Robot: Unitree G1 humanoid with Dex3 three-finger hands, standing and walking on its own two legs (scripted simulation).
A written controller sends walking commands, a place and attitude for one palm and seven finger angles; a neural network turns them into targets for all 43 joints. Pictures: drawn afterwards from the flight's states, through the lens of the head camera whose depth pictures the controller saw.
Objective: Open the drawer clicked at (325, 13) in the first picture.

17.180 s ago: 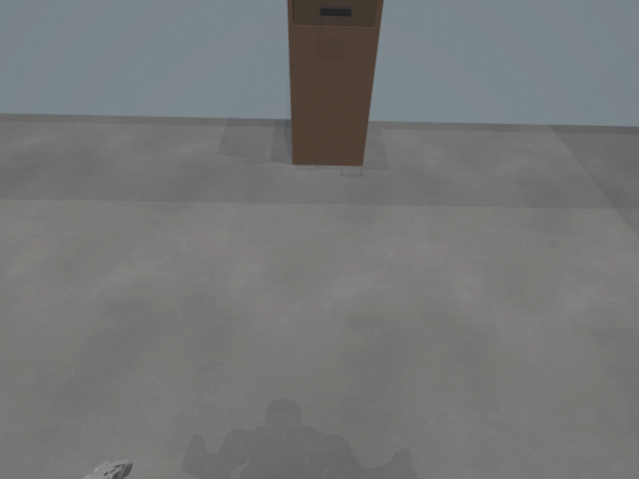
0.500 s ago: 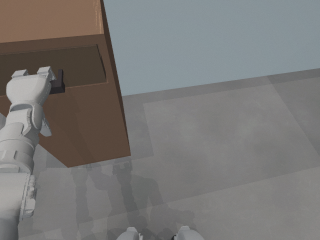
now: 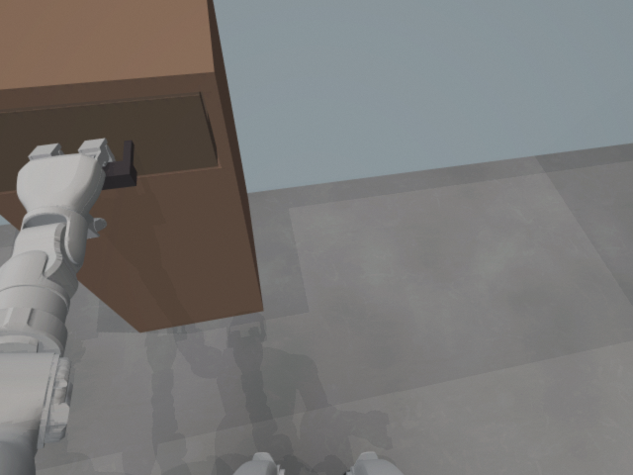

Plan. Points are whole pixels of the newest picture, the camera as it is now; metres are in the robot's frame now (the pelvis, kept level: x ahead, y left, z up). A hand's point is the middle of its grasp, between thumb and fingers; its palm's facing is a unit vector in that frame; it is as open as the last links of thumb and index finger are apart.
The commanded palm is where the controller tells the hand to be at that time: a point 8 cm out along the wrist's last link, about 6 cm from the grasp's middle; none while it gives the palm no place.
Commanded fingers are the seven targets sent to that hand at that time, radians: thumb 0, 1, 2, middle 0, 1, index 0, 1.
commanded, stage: close the thumb around the handle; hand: left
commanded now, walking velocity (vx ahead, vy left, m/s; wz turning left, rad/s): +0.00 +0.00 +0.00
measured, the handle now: (88, 165) +0.51 +0.31 +0.04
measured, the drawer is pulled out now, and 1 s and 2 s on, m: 0.00 0.02 0.07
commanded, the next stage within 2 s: pull the drawer open in 0.28 s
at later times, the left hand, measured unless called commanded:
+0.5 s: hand (86, 207) +0.45 +0.31 +0.02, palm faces -0.07 -0.03 -1.00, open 6.0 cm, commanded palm +0.42 +0.30 +0.08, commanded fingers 0.00 0.90 0.90 -0.40 -1.35 -0.40 -1.35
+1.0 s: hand (83, 222) +0.43 +0.30 +0.02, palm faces -0.03 -0.02 -1.00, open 6.0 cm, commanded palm +0.42 +0.30 +0.08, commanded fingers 0.00 0.90 0.90 -0.40 -1.35 -0.40 -1.35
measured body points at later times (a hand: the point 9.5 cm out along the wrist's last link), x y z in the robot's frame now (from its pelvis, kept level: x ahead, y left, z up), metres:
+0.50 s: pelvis +0.00 +0.00 +0.00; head +0.10 +0.01 +0.44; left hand +0.45 +0.31 +0.08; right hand +0.01 -0.28 -0.12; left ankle -0.02 +0.08 -0.69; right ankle +0.00 -0.13 -0.69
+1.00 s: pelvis +0.01 +0.01 +0.01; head +0.09 +0.02 +0.45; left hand +0.43 +0.30 +0.08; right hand +0.09 -0.26 -0.12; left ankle -0.02 +0.08 -0.69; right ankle +0.00 -0.13 -0.69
